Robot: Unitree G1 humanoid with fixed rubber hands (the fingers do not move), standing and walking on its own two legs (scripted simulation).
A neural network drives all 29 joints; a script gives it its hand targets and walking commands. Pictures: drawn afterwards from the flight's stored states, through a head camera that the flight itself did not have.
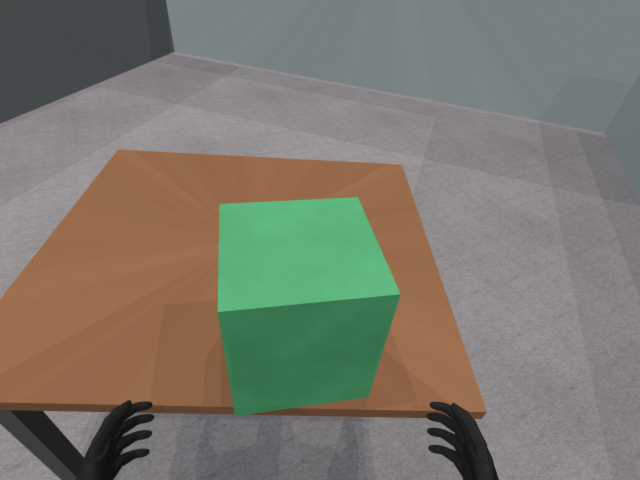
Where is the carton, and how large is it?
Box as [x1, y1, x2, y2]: [218, 197, 400, 415]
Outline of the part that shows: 357,197 219,204 218,316 235,415 368,396 400,294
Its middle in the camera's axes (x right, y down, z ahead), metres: -0.03 +0.10 +0.59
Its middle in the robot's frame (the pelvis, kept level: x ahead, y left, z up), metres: +0.38 +0.06 +0.01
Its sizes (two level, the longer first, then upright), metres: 0.210 0.200 0.250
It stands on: a table, 0.67 m high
